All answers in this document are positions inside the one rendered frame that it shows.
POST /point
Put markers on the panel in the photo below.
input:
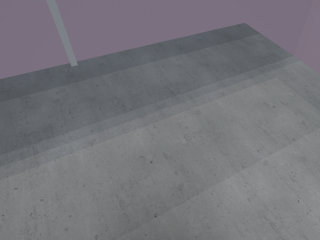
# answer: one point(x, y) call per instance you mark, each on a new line
point(62, 31)

